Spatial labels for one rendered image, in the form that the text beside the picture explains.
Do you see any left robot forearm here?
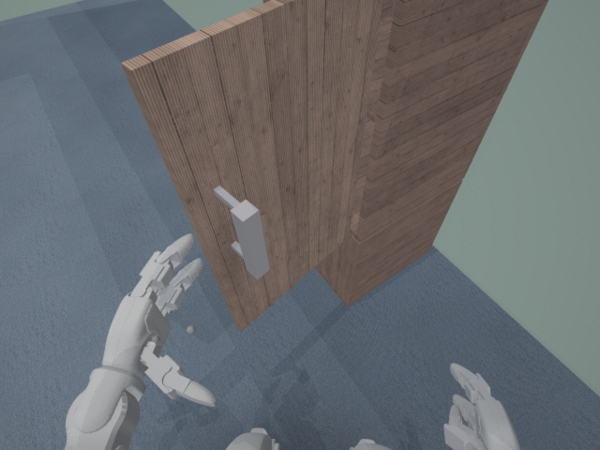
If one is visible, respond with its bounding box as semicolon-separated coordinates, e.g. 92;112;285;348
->
65;367;146;450

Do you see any robot right hand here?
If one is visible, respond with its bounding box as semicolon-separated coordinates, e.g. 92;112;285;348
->
443;363;520;450

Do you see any handle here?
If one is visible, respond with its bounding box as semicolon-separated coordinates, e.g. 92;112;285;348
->
214;186;270;280

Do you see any robot left hand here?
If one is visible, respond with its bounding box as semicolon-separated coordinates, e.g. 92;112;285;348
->
102;233;217;407

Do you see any cupboard door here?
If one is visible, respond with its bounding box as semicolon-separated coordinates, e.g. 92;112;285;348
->
121;0;383;332

